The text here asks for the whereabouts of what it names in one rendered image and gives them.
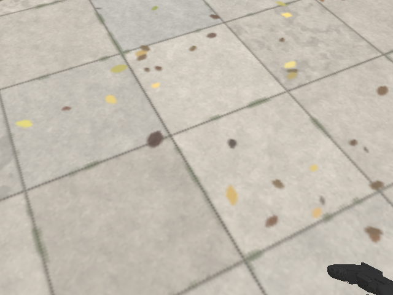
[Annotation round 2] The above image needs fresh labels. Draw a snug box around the right robot hand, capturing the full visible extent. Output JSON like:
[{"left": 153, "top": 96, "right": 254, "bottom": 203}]
[{"left": 327, "top": 262, "right": 393, "bottom": 295}]

